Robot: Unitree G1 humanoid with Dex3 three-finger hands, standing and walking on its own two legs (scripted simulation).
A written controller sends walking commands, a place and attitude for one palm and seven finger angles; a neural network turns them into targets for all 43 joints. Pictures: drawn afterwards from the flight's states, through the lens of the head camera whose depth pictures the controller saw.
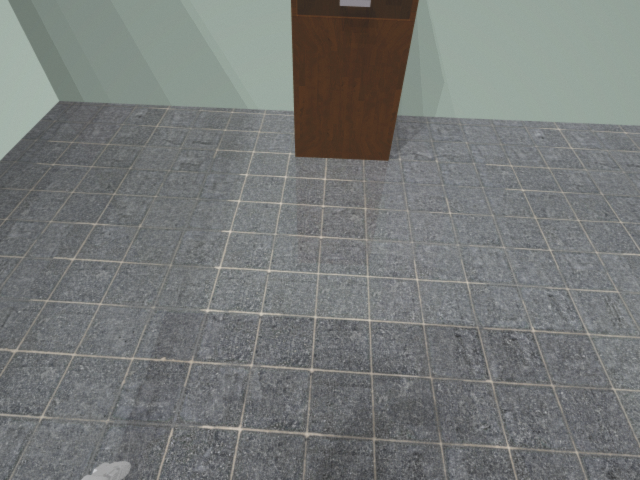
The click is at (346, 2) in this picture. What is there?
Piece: drawer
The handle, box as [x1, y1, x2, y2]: [340, 0, 370, 6]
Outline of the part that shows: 340,0 340,5 369,6 370,0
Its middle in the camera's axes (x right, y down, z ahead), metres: +0.13 -0.92 +1.49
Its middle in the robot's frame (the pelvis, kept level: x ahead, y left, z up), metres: +1.75 -0.04 +0.00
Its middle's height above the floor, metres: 0.77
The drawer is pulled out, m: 0.00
